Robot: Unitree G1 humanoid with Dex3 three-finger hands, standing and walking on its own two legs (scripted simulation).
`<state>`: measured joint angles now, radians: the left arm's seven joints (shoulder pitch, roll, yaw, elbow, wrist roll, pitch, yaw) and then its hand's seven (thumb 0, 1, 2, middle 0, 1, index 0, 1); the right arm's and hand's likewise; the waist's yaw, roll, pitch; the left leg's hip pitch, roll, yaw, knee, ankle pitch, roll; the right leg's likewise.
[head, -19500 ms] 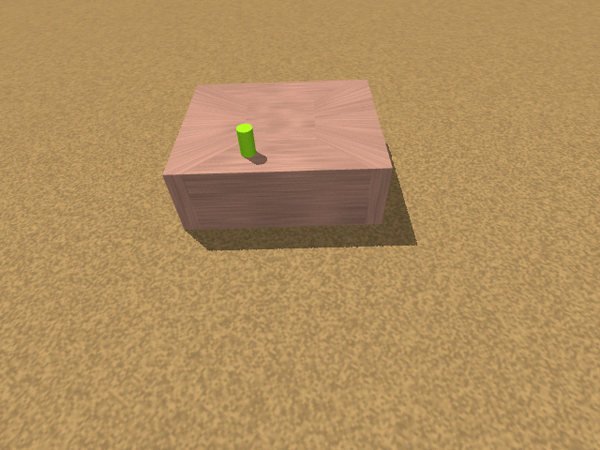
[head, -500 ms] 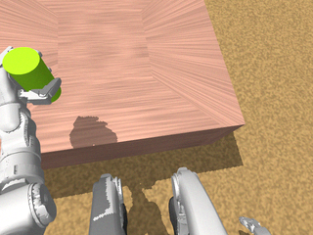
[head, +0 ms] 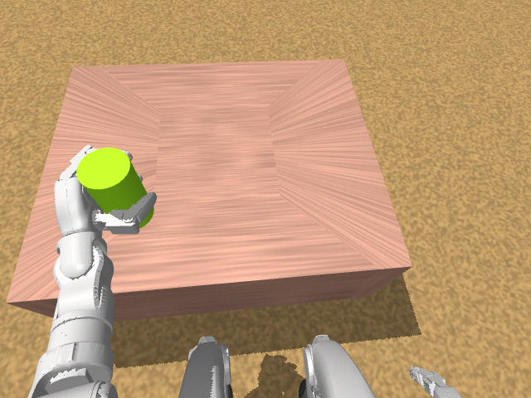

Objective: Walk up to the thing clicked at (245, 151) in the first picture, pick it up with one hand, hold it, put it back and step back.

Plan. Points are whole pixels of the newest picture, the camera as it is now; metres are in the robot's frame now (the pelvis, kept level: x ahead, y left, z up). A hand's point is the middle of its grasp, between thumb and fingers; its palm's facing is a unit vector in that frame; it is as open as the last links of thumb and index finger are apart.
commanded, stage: lift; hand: left
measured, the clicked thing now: (120, 192) +0.43 +0.22 +0.03
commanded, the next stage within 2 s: hold in 1.06 s
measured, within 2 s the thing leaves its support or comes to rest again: neither
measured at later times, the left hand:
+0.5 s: hand (119, 193) +0.38 +0.19 +0.10, palm faces +0.22 -0.97 -0.03, open 9.2 cm
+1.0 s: hand (124, 179) +0.38 +0.17 +0.13, palm faces +0.23 -0.97 -0.02, open 9.2 cm
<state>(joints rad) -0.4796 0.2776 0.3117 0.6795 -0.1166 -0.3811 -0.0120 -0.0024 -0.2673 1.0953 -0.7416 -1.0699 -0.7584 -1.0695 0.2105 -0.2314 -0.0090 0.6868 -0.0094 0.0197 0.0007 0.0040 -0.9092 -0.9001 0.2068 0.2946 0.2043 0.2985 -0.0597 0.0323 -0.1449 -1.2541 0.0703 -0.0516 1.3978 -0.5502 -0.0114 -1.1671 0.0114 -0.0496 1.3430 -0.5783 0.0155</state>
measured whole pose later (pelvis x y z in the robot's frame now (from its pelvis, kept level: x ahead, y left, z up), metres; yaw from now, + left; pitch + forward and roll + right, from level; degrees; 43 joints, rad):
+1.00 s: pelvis +0.03 -0.01 +0.09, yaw +2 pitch +10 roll -2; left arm -0.22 0.16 0.15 0.51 -0.12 -0.37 0.08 0.00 -0.31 1.14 -0.75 -1.08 -0.77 -1.08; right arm 0.23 -0.22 -0.01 0.66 -0.01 0.01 -0.02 0.01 -0.91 -0.90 0.21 0.29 0.20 0.30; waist -0.03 0.02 -0.06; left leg -0.70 0.06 -0.02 0.95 -0.42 -0.02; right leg -0.63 0.00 -0.03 0.92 -0.46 0.01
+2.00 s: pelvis +0.03 -0.01 +0.11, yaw +2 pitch +6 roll -1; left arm -0.16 0.15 0.13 0.46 -0.12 -0.37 0.07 0.00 -0.31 1.14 -0.75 -1.09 -0.76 -1.09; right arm 0.21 -0.22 -0.01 0.66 -0.01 0.01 -0.02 0.01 -0.92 -0.90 0.21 0.29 0.20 0.30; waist -0.02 0.02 -0.03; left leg -0.55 0.05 -0.01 0.83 -0.38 -0.02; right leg -0.49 -0.01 -0.03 0.81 -0.41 0.01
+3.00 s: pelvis +0.03 -0.01 +0.11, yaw +2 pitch +5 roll -1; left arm -0.15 0.14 0.12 0.44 -0.13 -0.37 0.08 0.00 -0.31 1.14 -0.75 -1.08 -0.77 -1.08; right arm 0.22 -0.21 0.00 0.66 0.00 0.00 -0.02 0.01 -0.92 -0.91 0.21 0.29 0.20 0.30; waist -0.02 0.02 -0.02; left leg -0.55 0.05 -0.01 0.82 -0.37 -0.02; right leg -0.49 -0.01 -0.03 0.80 -0.40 0.01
